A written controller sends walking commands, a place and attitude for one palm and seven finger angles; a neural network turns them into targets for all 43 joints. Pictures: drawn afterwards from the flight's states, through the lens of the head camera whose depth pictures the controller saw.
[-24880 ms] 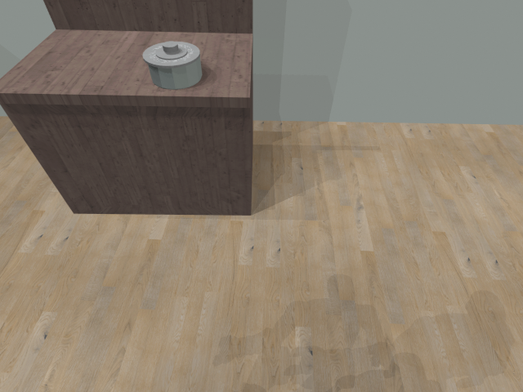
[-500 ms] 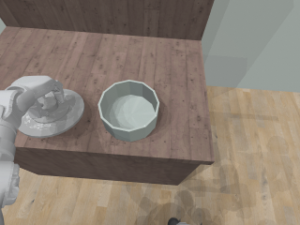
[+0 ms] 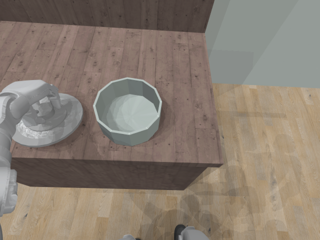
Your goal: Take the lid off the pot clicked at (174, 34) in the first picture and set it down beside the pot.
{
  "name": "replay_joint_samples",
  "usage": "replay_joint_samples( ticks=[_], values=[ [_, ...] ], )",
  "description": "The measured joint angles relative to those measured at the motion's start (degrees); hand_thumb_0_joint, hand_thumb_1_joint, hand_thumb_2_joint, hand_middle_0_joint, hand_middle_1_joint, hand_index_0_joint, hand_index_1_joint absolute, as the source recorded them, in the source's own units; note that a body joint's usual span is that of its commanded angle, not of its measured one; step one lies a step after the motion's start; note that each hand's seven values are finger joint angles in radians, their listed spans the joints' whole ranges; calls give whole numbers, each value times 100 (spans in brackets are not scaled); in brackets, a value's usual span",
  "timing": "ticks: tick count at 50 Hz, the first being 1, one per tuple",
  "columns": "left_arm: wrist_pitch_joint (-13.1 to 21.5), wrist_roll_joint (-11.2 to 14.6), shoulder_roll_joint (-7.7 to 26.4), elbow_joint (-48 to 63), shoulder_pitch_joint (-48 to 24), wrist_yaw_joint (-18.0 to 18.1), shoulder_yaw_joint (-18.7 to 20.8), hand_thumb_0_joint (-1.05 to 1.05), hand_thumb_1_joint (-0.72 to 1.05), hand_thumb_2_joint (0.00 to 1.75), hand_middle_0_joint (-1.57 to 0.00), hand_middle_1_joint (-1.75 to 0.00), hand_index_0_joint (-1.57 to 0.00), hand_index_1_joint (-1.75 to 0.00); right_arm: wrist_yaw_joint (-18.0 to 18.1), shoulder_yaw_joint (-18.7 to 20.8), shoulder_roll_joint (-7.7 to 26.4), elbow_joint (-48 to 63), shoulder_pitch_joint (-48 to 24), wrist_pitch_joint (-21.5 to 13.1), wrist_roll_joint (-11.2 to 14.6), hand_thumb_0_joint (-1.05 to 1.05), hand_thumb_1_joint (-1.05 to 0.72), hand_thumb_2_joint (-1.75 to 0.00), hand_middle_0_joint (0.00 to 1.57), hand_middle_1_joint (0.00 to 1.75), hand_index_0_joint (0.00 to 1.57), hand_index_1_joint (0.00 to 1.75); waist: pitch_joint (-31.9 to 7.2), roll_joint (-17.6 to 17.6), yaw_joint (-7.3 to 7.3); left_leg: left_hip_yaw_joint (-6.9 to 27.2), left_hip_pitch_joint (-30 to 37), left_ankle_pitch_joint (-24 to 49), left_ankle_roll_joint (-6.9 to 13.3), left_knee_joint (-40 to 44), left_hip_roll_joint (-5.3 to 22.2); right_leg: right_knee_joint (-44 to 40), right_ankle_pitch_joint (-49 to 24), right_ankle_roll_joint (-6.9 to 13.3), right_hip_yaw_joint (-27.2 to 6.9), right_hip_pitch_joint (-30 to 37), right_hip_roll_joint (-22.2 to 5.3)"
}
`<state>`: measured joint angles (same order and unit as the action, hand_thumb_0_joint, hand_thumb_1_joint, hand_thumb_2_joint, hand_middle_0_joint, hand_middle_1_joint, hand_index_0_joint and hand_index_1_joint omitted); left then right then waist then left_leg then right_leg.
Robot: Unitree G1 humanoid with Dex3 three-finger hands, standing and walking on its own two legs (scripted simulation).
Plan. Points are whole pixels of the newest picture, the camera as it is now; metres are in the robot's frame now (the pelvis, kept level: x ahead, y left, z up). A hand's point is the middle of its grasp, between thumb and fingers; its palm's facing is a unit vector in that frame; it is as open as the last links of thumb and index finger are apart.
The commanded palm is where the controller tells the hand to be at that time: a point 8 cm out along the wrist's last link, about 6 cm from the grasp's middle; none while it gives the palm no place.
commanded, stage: open the fingers wide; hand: left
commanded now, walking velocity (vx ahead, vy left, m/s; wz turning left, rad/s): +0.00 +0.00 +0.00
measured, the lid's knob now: (43, 111) +0.45 +0.30 -0.02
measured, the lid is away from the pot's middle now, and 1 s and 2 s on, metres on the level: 0.23 0.23 0.23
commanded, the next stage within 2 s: raise the empty hand in 1.18 s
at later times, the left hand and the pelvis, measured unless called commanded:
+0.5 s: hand (36, 117) +0.42 +0.30 +0.00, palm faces -0.50 -0.06 -0.86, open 8.0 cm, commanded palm +0.45 +0.30 +0.06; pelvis +0.00 +0.00 +0.00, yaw +0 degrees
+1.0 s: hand (33, 115) +0.42 +0.31 +0.01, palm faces -0.51 -0.06 -0.86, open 10.3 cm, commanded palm +0.45 +0.30 +0.06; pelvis +0.00 +0.00 -0.01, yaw +0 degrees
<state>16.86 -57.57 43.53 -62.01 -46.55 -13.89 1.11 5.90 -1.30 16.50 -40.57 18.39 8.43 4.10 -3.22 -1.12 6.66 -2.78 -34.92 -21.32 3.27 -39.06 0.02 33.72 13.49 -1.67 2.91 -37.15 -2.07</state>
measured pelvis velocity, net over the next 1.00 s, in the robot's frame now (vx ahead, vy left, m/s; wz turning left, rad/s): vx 0.00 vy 0.00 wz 0.00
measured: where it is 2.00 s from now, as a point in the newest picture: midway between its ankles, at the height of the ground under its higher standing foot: outside the picture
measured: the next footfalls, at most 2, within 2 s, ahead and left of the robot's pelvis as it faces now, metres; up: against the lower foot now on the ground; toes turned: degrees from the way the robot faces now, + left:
none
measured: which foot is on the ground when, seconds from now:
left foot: down 0.00-1.00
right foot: down 0.00-1.00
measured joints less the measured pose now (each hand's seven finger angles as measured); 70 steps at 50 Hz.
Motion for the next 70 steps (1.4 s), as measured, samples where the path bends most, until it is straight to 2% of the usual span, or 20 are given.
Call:
replay_joint_samples(
  ticks=[4, 6, 9, 13, 18, 21, 33, 46, 52, 56, 61, 66, 70],
  values=[
    [-6, -63, 71, -25, -137, -9, -48, 2, 11, 89, -68, -90, -70, -91, 6, 15, 29, 4, 51, -10, 2, 0, -90, -90, 20, 30, 20, 30, -17, 10, 16, 20, -182, -55, -7, -154, 13, 129, 47, 16, 18, -166, 6],
    [11, -27, 70, 91, 2, 38, 63, 2, 11, 89, -68, -91, -70, -91, -40, 77, 34, 46, 79, 33, -19, 0, -90, -90, 20, 30, 20, 30, -36, -10, 14, 7, -231, -76, -10, -196, 19, 166, 61, 25, 4, -221, 12],
    [36, 61, 11, 254, 271, 67, 151, 1, 11, 88, -67, -91, -69, -92, -108, 122, 36, 64, 95, 138, -43, 0, -90, -90, 20, 30, 20, 30, -73, -36, -29, -24, -229, -105, -3, -214, 31, 185, 75, 10, -29, -233, 25],
    [9, -23, -87, 390, 322, 52, 71, 1, 14, 86, -65, -92, -67, -92, -129, 116, -1, 14, 60, 212, -33, 0, -90, -90, 20, 30, 20, 30, -86, -28, -80, 5, -182, -118, 0, -213, 23, 180, 97, 10, -2, -171, 17],
    [-2, 25, -84, 306, 351, 142, 101, 1, 17, 83, -62, -93, -64, -93, -138, 85, -50, 69, -33, 177, -10, 0, -90, -90, 20, 30, 20, 30, -100, -22, -74, 19, -149, -134, -3, -229, 22, 197, 118, 13, 11, -134, 15],
    [-77, 7, -143, 388, 380, 143, -28, 1, 20, 80, -60, -93, -62, -94, -168, 105, -64, 99, -73, 181, -18, 0, -90, -90, 20, 30, 20, 30, -95, -43, -112, 33, -126, -129, -6, -219, 16, 182, 116, 22, 24, -102, 10],
    [-52, 54, -174, 277, 251, 149, -53, 0, 26, 67, -53, -99, -54, -99, -166, 43, -47, 139, -203, 148, 6, 0, -90, -90, 20, 30, 20, 30, -93, -48, -180, 41, -142, -139, -1, -265, -1, 263, 147, 7, 27, -131, -9],
    [-48, 103, -38, 250, 217, 40, 38, 0, 19, 48, -37, -101, -38, -100, -122, 54, 10, 130, -74, 142, 11, 0, -90, -90, 20, 30, 20, 30, -101, -24, -105, 25, -186, -150, -5, -305, 22, 294, 145, 5, 7, -183, 15],
    [-12, 31, -27, 466, 326, -17, 39, 0, 15, 41, -31, -101, -32, -100, -138, 110, 13, 127, 6, 164, -8, 0, -90, -90, 20, 30, 20, 30, -66, -27, -104, 27, -173, -133, -9, -287, 20, 258, 120, 22, 8, -159, 15],
    [54, 118, -56, 381, 337, 24, 87, 0, 14, 38, -29, -101, -30, -100, -140, 86, 12, 92, 14, 186, 0, 0, -90, -90, 20, 30, 20, 30, -97, -33, -114, 17, -158, -142, 7, -293, 16, 260, 122, 1, -3, -146, 13],
    [-30, 35, -78, 494, 356, 87, -2, 0, 14, 37, -28, -101, -29, -100, -179, 127, -22, 111, 17, 195, -14, 0, -90, -90, 20, 30, 20, 30, -93, -52, -133, 28, -143, -117, 0, -273, 3, 240, 105, 34, 7, -123, 2],
    [-11, 122, -182, 423, 384, 123, -5, 0, 14, 36, -28, -101, -29, -100, -218, 97, -31, 91, -51, 245, 0, 0, -90, -90, 20, 30, 20, 30, -124, -73, -171, 2, -108, -117, 22, -270, -6, 249, 100, 2, -21, -104, -6],
    [-66, -4, -202, 609, 427, 134, 2, 0, 13, 37, -28, -101, -29, -100, -201, 101, -59, 129, -90, 228, 3, 0, -90, -90, 20, 30, 20, 30, -85, -81, -166, 13, -33, -81, 11, -216, -21, 210, 80, 22, -11, -27, -18]
  ],
)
